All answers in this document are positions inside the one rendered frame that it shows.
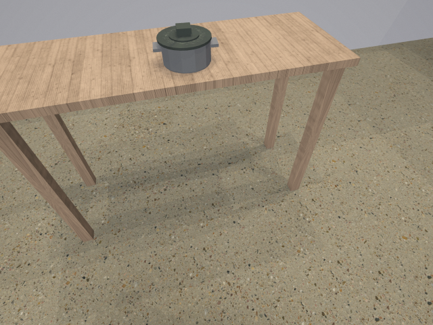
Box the knob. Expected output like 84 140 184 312
175 22 191 35

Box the lid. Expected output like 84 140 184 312
156 25 212 51

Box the table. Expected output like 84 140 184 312
0 12 361 242

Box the pot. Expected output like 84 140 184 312
153 37 219 73

